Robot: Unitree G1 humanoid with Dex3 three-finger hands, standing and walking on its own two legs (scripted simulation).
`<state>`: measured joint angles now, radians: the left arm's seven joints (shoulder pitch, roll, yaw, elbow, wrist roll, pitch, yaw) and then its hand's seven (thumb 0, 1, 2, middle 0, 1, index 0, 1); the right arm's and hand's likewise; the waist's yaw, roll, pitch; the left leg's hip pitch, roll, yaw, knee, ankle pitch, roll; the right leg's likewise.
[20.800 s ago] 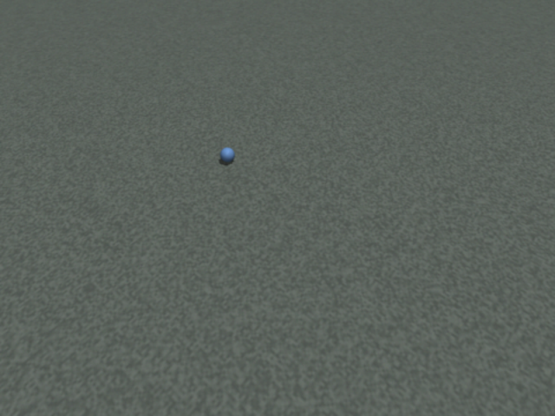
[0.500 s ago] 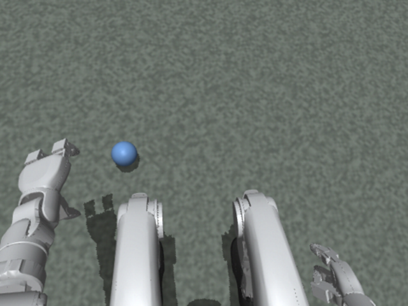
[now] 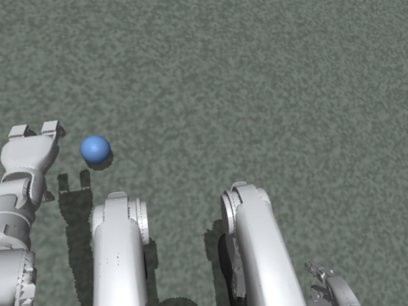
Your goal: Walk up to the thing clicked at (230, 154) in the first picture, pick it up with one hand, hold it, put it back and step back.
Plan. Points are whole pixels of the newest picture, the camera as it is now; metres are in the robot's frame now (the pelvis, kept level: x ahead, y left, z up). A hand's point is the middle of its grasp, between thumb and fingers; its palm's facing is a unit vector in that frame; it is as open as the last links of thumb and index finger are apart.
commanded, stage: rise first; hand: left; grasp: from above
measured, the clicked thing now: (95, 149) +0.48 +0.24 -0.32
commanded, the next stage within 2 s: approach in 0.62 s
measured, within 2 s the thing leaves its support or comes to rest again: neither
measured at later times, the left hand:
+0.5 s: hand (57, 163) +0.41 +0.29 -0.20, palm faces -0.46 -0.07 -0.88, open 14.1 cm
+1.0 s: hand (83, 150) +0.45 +0.24 -0.22, palm faces -0.45 -0.04 -0.89, open 13.9 cm
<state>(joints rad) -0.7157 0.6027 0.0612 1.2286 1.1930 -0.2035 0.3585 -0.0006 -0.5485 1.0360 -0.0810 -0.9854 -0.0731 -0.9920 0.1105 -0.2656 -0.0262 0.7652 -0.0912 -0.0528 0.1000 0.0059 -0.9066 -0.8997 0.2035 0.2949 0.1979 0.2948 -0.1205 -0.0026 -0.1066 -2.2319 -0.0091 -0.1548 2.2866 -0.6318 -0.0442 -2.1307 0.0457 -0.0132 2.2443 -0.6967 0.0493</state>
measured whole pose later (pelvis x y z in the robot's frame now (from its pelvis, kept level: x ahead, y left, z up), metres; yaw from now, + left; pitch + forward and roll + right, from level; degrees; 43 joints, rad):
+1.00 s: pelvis +0.01 -0.01 -0.03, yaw -1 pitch +34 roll -7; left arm -0.94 0.63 0.01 1.49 1.27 -0.22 0.50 0.00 -0.49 0.96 -0.09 -1.05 -0.11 -1.03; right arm 0.08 -0.25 0.03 0.79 -0.17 -0.07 0.13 0.00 -0.91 -0.90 0.20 0.30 0.20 0.30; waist -0.21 -0.04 -0.06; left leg -2.33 -0.01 -0.19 2.39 -0.67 -0.07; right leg -2.25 0.07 -0.03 2.35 -0.71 0.06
